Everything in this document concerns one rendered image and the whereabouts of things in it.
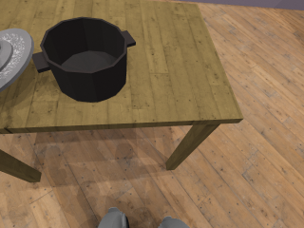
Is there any table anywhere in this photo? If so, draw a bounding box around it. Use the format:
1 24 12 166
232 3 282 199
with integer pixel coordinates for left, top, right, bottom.
0 0 244 183

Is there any robot right thigh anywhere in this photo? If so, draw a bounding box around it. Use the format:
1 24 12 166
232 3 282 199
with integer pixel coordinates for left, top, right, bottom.
158 218 190 228

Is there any lid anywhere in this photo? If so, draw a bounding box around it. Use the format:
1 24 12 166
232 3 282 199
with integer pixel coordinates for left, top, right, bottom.
0 28 34 92

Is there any robot left thigh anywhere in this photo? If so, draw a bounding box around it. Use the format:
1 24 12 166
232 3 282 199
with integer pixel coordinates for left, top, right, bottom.
98 211 127 228

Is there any robot thigh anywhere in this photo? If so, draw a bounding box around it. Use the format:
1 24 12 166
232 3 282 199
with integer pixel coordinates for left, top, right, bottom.
158 218 190 228
98 211 127 228

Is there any pot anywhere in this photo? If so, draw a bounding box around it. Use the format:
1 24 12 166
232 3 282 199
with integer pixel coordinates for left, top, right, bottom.
31 16 136 103

